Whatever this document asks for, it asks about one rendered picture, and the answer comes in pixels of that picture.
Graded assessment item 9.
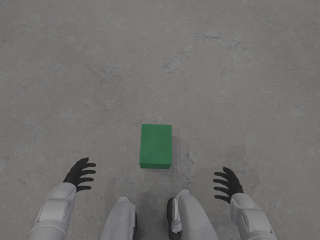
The carton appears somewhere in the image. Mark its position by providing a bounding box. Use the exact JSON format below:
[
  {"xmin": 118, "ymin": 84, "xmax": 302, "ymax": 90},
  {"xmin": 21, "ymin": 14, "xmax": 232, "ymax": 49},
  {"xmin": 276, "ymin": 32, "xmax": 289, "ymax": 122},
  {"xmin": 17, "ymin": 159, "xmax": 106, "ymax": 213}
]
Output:
[{"xmin": 139, "ymin": 124, "xmax": 172, "ymax": 169}]

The robot right foot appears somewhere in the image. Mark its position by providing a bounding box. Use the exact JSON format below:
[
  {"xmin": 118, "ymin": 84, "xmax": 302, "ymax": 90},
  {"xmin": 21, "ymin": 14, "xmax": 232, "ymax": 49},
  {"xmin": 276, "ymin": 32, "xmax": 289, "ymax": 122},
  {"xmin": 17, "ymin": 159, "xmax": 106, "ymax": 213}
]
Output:
[{"xmin": 167, "ymin": 197, "xmax": 181, "ymax": 240}]

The robot right hand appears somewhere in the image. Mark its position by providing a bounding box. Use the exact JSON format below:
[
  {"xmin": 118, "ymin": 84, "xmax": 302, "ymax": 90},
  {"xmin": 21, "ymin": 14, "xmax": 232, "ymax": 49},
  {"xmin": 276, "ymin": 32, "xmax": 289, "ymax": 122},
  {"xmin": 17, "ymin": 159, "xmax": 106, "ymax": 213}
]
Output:
[{"xmin": 213, "ymin": 167, "xmax": 244, "ymax": 204}]

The robot left hand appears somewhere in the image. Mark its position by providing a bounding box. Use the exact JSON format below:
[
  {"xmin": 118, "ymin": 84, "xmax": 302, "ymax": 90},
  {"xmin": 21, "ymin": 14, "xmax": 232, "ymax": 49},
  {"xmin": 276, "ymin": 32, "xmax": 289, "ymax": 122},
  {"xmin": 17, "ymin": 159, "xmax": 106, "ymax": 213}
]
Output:
[{"xmin": 63, "ymin": 157, "xmax": 96, "ymax": 192}]

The left robot forearm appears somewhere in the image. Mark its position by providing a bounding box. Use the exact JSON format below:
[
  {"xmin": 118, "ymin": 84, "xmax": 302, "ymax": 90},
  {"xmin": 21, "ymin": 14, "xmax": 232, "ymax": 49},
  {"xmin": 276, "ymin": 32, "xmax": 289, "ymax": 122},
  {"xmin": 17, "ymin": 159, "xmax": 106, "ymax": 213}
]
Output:
[{"xmin": 26, "ymin": 182, "xmax": 77, "ymax": 240}]

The robot right shin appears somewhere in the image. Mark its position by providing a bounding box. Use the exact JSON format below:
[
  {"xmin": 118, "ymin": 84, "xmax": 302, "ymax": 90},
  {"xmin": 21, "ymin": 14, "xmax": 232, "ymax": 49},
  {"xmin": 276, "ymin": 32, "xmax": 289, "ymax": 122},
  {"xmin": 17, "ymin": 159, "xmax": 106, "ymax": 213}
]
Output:
[{"xmin": 171, "ymin": 190, "xmax": 190, "ymax": 232}]

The right robot forearm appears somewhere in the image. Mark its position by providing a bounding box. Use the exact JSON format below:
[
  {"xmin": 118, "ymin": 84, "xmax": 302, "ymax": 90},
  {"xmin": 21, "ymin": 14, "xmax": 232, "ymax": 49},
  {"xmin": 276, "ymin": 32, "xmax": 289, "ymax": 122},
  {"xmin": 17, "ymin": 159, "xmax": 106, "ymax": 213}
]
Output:
[{"xmin": 230, "ymin": 193, "xmax": 277, "ymax": 240}]

